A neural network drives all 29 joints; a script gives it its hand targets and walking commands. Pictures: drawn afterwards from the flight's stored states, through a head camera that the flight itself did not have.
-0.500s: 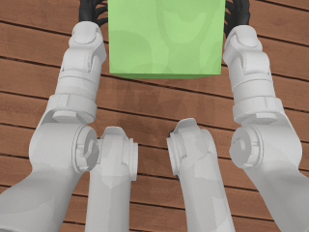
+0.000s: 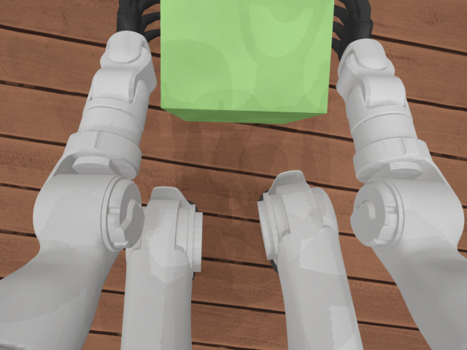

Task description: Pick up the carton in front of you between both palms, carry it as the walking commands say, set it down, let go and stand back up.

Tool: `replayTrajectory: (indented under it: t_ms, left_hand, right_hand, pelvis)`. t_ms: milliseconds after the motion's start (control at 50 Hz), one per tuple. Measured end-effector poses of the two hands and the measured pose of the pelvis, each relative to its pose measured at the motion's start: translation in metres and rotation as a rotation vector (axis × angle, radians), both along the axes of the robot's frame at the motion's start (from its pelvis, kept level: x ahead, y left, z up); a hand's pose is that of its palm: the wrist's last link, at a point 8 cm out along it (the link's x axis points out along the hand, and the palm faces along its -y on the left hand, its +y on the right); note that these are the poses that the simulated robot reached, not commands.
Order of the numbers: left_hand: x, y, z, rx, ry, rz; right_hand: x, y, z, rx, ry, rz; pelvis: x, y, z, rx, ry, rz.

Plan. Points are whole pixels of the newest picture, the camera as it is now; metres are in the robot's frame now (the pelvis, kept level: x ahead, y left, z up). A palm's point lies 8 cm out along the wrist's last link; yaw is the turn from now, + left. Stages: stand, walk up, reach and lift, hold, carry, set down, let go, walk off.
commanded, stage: set down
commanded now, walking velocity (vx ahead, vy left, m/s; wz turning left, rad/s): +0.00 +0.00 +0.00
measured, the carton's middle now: (240, 57) +0.51 -0.05 -0.24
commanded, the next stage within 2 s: let go in 1.78 s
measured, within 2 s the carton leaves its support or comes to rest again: neither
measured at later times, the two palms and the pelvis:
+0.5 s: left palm (131, 35) +0.53 +0.10 -0.17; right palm (353, 43) +0.50 -0.21 -0.17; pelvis -0.01 +0.00 -0.01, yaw +0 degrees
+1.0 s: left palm (90, 4) +0.55 +0.12 -0.10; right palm (418, 17) +0.50 -0.25 -0.10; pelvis +0.00 +0.00 +0.03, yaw -1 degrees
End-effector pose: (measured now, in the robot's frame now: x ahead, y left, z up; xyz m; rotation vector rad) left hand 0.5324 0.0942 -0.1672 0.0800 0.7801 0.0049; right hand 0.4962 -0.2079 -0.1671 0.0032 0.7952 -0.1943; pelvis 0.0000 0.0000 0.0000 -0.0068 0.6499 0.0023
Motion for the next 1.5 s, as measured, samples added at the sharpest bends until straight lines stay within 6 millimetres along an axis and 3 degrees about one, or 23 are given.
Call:
replayTrajectory:
  t_ms: [500, 660, 760, 840, 920, 1120, 1500]
  left_hand:
    - [0.002, 0.005, -0.005, -0.024, -0.024, -0.058]
    - [-0.001, 0.038, -0.023, 0.034, -0.018, 0.001]
    - [0.006, 0.041, -0.018, 0.026, -0.06, 0.001]
    - [0.013, 0.033, -0.001, 0.013, -0.114, -0.004]
    - [0.015, 0.026, 0.031, 0.014, -0.156, -0.005]
    - [0.014, 0.027, 0.113, 0.021, -0.132, 0.016]
    - [0.016, 0.036, 0.218, 0.028, -0.151, 0.006]
  right_hand:
    - [0.0, -0.004, -0.006, 0.023, -0.028, 0.037]
    - [-0.01, -0.038, -0.022, -0.048, -0.007, -0.044]
    - [-0.002, -0.05, -0.014, -0.053, -0.053, -0.057]
    - [0.006, -0.049, 0.003, -0.045, -0.106, -0.057]
    - [0.008, -0.046, 0.033, -0.039, -0.152, -0.051]
    - [0.002, -0.047, 0.113, -0.039, -0.14, -0.063]
    - [0.003, -0.056, 0.223, -0.044, -0.159, -0.049]
  pelvis:
    - [-0.009, 0.001, -0.007, 0.0, -0.052, -0.004]
    - [-0.008, -0.001, -0.008, 0.002, -0.046, -0.014]
    - [-0.006, -0.002, -0.011, 0.003, -0.032, -0.018]
    - [-0.005, -0.002, -0.01, 0.005, -0.022, -0.024]
    - [-0.005, -0.003, 0.003, 0.008, -0.011, -0.03]
    - [-0.002, -0.003, 0.062, 0.016, 0.086, -0.036]
    - [0.01, -0.002, 0.158, 0.013, 0.164, -0.038]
